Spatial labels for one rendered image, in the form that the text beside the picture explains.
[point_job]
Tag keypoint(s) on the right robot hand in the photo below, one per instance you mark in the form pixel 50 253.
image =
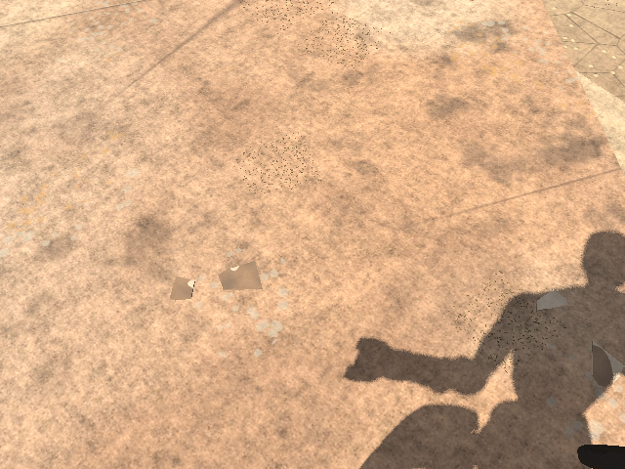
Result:
pixel 602 456

